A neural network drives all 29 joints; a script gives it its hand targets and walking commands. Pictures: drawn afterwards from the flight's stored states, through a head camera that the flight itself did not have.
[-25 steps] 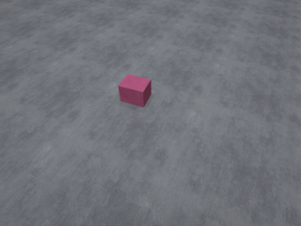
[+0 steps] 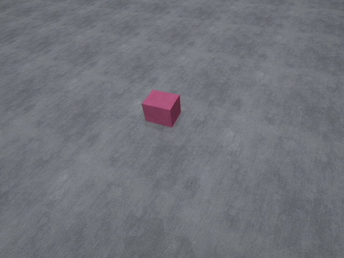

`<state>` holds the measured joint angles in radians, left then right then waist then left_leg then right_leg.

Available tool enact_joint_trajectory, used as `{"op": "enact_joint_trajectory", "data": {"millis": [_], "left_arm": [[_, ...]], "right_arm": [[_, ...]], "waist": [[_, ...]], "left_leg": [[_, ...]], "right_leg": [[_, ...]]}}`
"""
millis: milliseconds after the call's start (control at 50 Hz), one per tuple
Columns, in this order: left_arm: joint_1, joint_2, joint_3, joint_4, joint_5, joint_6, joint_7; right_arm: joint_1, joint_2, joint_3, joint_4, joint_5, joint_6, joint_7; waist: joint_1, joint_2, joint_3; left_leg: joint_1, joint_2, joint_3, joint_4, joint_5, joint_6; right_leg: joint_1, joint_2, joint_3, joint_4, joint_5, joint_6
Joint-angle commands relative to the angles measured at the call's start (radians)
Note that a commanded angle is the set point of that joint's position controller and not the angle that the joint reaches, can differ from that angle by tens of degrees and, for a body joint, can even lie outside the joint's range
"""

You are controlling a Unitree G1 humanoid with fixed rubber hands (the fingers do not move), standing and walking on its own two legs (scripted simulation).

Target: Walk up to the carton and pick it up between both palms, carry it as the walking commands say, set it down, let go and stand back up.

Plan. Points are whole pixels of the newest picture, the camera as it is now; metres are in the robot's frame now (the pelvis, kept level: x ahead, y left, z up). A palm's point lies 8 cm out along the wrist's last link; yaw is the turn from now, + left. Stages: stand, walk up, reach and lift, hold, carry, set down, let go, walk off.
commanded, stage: walk up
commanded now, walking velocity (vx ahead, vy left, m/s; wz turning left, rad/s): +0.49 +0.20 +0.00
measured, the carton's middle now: (162, 108) +1.38 +0.17 -0.67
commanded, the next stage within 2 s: none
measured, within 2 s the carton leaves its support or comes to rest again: neither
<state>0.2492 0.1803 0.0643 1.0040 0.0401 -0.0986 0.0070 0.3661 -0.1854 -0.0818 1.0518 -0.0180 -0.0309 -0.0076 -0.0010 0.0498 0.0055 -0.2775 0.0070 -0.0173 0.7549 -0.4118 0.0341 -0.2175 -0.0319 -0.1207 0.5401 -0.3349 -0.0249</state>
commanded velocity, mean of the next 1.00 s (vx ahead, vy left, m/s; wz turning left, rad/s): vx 0.50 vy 0.07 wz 0.00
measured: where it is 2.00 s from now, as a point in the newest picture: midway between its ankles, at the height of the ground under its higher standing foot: (170, 158)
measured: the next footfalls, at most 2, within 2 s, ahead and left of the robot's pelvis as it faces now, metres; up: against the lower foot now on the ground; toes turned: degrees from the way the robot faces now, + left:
left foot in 0.42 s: +0.38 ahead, +0.15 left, +0.00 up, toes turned +8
right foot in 1.00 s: +0.73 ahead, -0.08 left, +0.00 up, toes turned -8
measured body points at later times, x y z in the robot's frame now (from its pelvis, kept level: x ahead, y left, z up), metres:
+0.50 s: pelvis +0.27 +0.07 -0.02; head +0.34 +0.06 +0.43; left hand +0.14 +0.29 -0.14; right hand +0.39 -0.14 -0.17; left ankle +0.34 +0.15 -0.73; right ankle +0.02 -0.07 -0.62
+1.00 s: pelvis +0.55 +0.05 -0.01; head +0.60 +0.03 +0.43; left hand +0.71 +0.27 -0.14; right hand +0.42 -0.15 -0.15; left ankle +0.34 +0.15 -0.73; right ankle +0.69 -0.07 -0.73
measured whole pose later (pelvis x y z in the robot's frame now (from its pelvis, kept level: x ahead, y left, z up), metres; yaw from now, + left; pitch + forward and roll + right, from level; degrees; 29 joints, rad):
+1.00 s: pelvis +0.55 +0.05 -0.01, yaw +1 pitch +2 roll +1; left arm 0.07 0.18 0.06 0.88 0.03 -0.04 -0.03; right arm 0.54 -0.11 -0.04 1.07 -0.02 -0.10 -0.03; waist -0.08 0.00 0.07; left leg 0.15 0.00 0.13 0.30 -0.47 -0.01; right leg -0.53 -0.10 -0.14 0.57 -0.11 -0.01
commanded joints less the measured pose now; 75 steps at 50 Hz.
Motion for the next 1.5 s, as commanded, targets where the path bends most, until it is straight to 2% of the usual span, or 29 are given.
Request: {"op": "enact_joint_trajectory", "data": {"millis": [0, 40, 100, 200, 320, 360, 380, 400, 420, 440, 480, 520, 620, 720, 780, 880, 920, 960, 980, 1000, 1020, 1040, 1080, 1160, 1320, 1400, 1440, 1460, 1480], "left_arm": [[0.319, 0.166, 0.031, 0.072, -0.012, 0.007, 0.027], [0.286, 0.095, -0.001, 0.067, -0.02, 0.002, 0.012], [0.277, 0.076, -0.01, 0.058, -0.015, -0.011, 0.006], [0.498, 0.04, -0.025, 0.098, -0.017, -0.009, 0.015], [0.458, 0.142, 0.006, 0.069, -0.018, -0.01, 0.042], [0.439, 0.116, 0.006, 0.054, -0.038, -0.006, 0.045], [0.401, 0.114, 0.008, 0.029, -0.046, -0.011, 0.039], [0.388, 0.039, -0.011, -0.019, -0.043, -0.016, 0.028], [0.462, 0.003, -0.026, -0.023, -0.075, -0.003, 0.031], [0.426, 0.064, -0.004, -0.001, -0.083, 0.007, 0.035], [0.232, 0.07, 0.009, -0.022, -0.049, -0.011, 0.009], [0.191, -0.015, -0.011, -0.039, -0.039, 0.01, -0.002], [0.169, -0.031, -0.018, -0.062, -0.037, 0.094, -0.004], [-0.1, 0.085, 0.01, -0.142, -0.02, 0.08, -0.042], [-0.222, 0.067, 0.006, -0.178, -0.01, 0.07, -0.05], [-0.315, 0.025, 0.0, -0.21, -0.012, 0.045, -0.044], [-0.252, 0.008, 0.003, -0.185, -0.007, 0.039, -0.035], [0.066, 0.064, 0.025, -0.1, 0.003, 0.014, -0.02], [0.287, 0.16, 0.051, -0.046, 0.015, 0.004, -0.003], [0.403, 0.28, 0.078, -0.004, 0.019, -0.003, 0.008], [0.37, 0.313, 0.084, 0.018, -0.012, 0.016, 0.008], [0.31, 0.271, 0.086, 0.011, -0.025, 0.03, 0.003], [0.233, 0.138, 0.033, 0.02, -0.005, 0.02, 0.004], [0.117, 0.097, 0.009, -0.003, -0.025, 0.002, -0.004], [0.216, 0.099, -0.018, -0.017, -0.002, -0.018, 0.005], [0.294, 0.137, 0.004, -0.014, -0.007, -0.003, 0.019], [0.288, 0.153, 0.017, -0.017, -0.017, 0.005, 0.017], [0.27, 0.14, 0.019, 0.001, -0.029, 0.017, 0.017], [0.293, 0.109, 0.017, 0.016, -0.045, 0.028, 0.018]], "right_arm": [[-0.186, -0.06, -0.018, -0.135, -0.036, -0.032, 0.048], [-0.157, -0.028, -0.014, -0.111, -0.019, -0.014, 0.061], [-0.082, -0.006, -0.01, -0.096, -0.018, 0.021, 0.072], [-0.38, -0.011, 0.018, -0.22, -0.012, 0.017, 0.081], [-0.309, -0.027, 0.016, -0.194, -0.013, -0.004, 0.067], [-0.05, -0.099, -0.009, -0.105, -0.011, -0.024, 0.046], [0.097, -0.162, -0.03, -0.063, -0.022, -0.038, 0.028], [0.197, -0.26, -0.049, -0.039, -0.044, -0.052, 0.014], [0.202, -0.314, -0.059, -0.039, -0.024, -0.045, 0.013], [0.12, -0.272, -0.066, -0.068, -0.019, -0.037, 0.013], [0.019, -0.126, -0.025, -0.092, -0.036, -0.054, 0.023], [-0.017, -0.066, 0.001, -0.059, -0.01, -0.071, 0.018], [0.026, -0.035, 0.03, -0.048, -0.001, -0.087, 0.028], [0.152, -0.049, 0.036, -0.027, 0.006, -0.078, 0.003], [0.221, -0.091, 0.025, -0.023, 0.006, -0.077, -0.009], [0.246, -0.118, 0.012, -0.001, -0.001, -0.074, -0.024], [0.258, -0.118, 0.01, 0.017, -0.006, -0.068, -0.026], [0.193, -0.135, -0.005, 0.011, -0.009, -0.059, -0.026], [0.184, -0.118, 0.001, -0.001, 0.004, -0.057, -0.023], [0.255, -0.038, 0.017, -0.032, 0.029, -0.059, -0.015], [0.301, -0.06, 0.006, -0.02, 0.035, -0.055, -0.007], [0.23, -0.111, -0.011, -0.013, 0.026, -0.052, -0.004], [-0.002, -0.085, -0.016, -0.07, 0.003, -0.05, 0.023], [0.057, 0.001, 0.002, -0.064, -0.001, -0.001, 0.029], [-0.144, -0.02, 0.041, -0.153, 0.008, 0.02, 0.061], [-0.234, -0.048, 0.037, -0.174, -0.006, 0.002, 0.057], [-0.169, -0.088, 0.026, -0.158, -0.005, -0.011, 0.046], [-0.051, -0.113, 0.012, -0.122, -0.016, -0.029, 0.037], [0.093, -0.146, -0.002, -0.07, -0.029, -0.049, 0.025]], "waist": [[0.071, -0.052, 0.146], [0.049, -0.093, 0.184], [-0.005, -0.218, 0.127], [0.106, -0.244, 0.216], [0.04, -0.29, 0.056], [-0.066, -0.266, -0.095], [-0.137, -0.215, -0.223], [-0.13, 0.054, -0.33], [-0.104, 0.132, -0.451], [-0.085, 0.056, -0.421], [-0.068, -0.159, -0.163], [0.005, -0.079, 0.03], [0.05, 0.06, 0.191], [-0.017, 0.189, 0.241], [-0.065, 0.047, 0.232], [-0.082, 0.017, 0.152], [-0.065, 0.052, 0.083], [0.082, 0.009, -0.111], [0.169, -0.095, -0.255], [0.163, -0.37, -0.369], [0.133, -0.355, -0.444], [0.107, -0.261, -0.402], [0.101, -0.086, -0.122], [0.006, -0.148, 0.078], [0.005, -0.261, 0.224], [0.066, -0.244, 0.142], [0.04, -0.268, 0.047], [-0.028, -0.241, -0.045], [-0.083, -0.119, -0.099]], "left_leg": [[-0.528, 0.116, -0.034, 0.426, 0.139, -0.029], [-0.488, 0.113, -0.015, 0.416, 0.23, -0.041], [-0.462, 0.06, 0.075, 0.433, 0.304, -0.051], [-0.469, 0.072, 0.185, 0.193, 0.401, -0.065], [-0.093, -0.018, 0.25, -0.218, 0.263, -0.015], [0.264, -0.026, 0.213, -0.318, 0.377, 0.024], [0.534, 0.081, 0.105, -0.29, 0.417, 0.063], [0.817, 0.353, -0.169, -0.204, 0.582, 0.133], [0.916, 0.534, -0.448, -0.296, 0.597, 0.283], [0.779, 0.548, -0.527, -0.39, 0.426, 0.303], [0.44, 0.377, -0.253, -0.428, 0.513, 0.151], [0.138, 0.292, -0.081, -0.46, 0.637, 0.092], [-0.094, 0.272, 0.008, -0.59, 0.473, 0.072], [0.058, 0.213, 0.027, -0.659, 0.192, 0.058], [0.218, 0.245, 0.02, -0.635, 0.408, 0.072], [0.368, 0.243, 0.062, -0.532, 0.607, 0.092], [0.407, 0.238, 0.084, -0.404, 0.862, 0.076], [0.318, 0.198, 0.114, -0.078, 0.949, 0.03], [0.127, 0.141, 0.141, 0.184, 0.586, 0.001], [-0.176, 0.017, 0.123, 0.428, -0.116, -0.037], [-0.277, 0.011, 0.031, 0.544, -0.143, -0.027], [-0.253, 0.037, 0.001, 0.6, -0.03, -0.023], [-0.245, 0.078, -0.024, 0.532, 0.043, -0.025], [-0.245, 0.102, 0.019, 0.474, 0.18, -0.023], [-0.236, 0.117, 0.135, 0.044, 0.41, -0.077], [-0.15, 0.104, 0.16, -0.164, 0.421, -0.073], [-0.006, 0.079, 0.133, -0.219, 0.417, -0.048], [0.147, 0.072, 0.117, -0.269, 0.449, -0.043], [0.312, 0.099, 0.136, -0.305, 0.506, -0.046]], "right_leg": [[0.2, -0.456, 0.658, -0.394, 0.06, -0.136], [0.165, -0.306, 0.401, -0.36, 0.181, -0.049], [0.167, -0.215, 0.122, -0.312, 0.565, 0.016], [0.163, -0.225, 0.118, -0.336, 0.826, 0.026], [0.262, -0.26, 0.04, -0.084, 1.177, -0.01], [0.175, -0.226, 0.028, 0.196, 1.04, -0.008], [0.014, -0.172, 0.031, 0.424, 0.747, 0.007], [-0.296, -0.068, 0.047, 0.783, -0.08, 0.013], [-0.438, -0.006, 0.093, 1.027, -0.331, 0.012], [-0.442, -0.018, 0.131, 1.172, -0.133, 0.022], [-0.397, -0.09, 0.175, 0.943, -0.014, -0.014], [-0.307, -0.13, 0.167, 0.806, 0.054, -0.017], [-0.293, -0.107, 0.095, 0.667, 0.176, 0.005], [-0.427, -0.13, 0.054, 0.424, 0.349, 0.046], [-0.495, -0.118, 0.011, 0.29, 0.327, 0.055], [-0.411, -0.072, -0.031, 0.036, 0.228, 0.029], [-0.303, -0.037, -0.048, -0.011, 0.176, 0.006], [0.074, -0.011, -0.02, -0.093, 0.267, -0.03], [0.399, -0.154, 0.102, -0.044, 0.349, -0.059], [0.682, -0.467, 0.538, -0.081, 0.48, -0.124], [0.746, -0.522, 0.749, -0.125, 0.595, -0.221], [0.626, -0.487, 0.755, -0.176, 0.549, -0.212], [0.298, -0.335, 0.463, -0.209, 0.673, -0.109], [0.076, -0.266, 0.173, -0.258, 0.687, -0.047], [-0.085, -0.227, 0.004, -0.322, 0.721, -0.031], [0.065, -0.25, 0.027, -0.248, 0.684, -0.015], [0.08, -0.239, 0.013, -0.144, 0.617, -0.004], [0.07, -0.19, -0.014, 0.007, 0.523, 0.014], [-0.011, -0.113, -0.038, 0.189, 0.315, 0.019]]}}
